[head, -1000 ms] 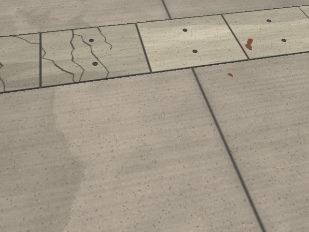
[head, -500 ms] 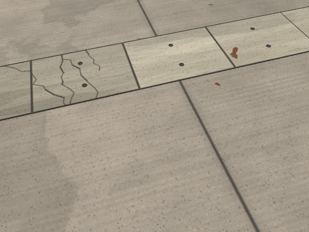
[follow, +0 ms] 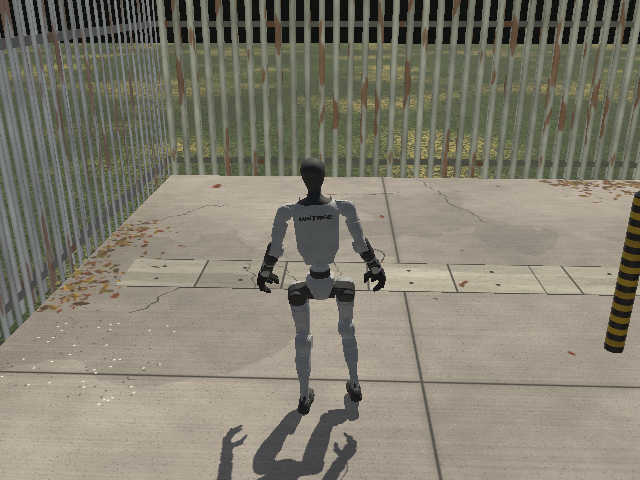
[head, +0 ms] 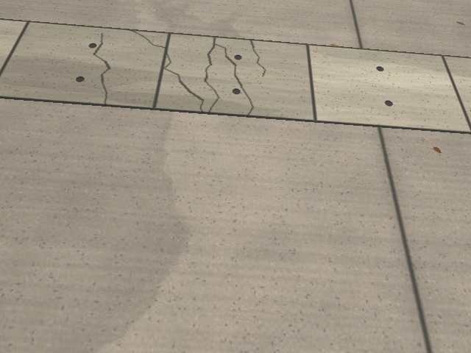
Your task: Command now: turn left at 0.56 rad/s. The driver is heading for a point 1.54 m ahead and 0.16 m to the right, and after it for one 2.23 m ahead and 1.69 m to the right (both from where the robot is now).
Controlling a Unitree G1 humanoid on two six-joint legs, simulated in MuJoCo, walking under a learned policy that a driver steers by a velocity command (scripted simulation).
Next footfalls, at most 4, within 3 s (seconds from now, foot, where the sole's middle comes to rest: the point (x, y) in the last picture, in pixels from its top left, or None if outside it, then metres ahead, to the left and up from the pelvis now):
0.22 right None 0.08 -0.15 -0.78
0.54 left None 0.00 0.10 -0.78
0.90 right None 0.03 -0.16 -0.78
1.38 left None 0.12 0.05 -0.78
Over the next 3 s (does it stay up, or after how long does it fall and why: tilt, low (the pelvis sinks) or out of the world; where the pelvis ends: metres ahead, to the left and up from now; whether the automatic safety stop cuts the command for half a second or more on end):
stays up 0.83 -0.17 -0.01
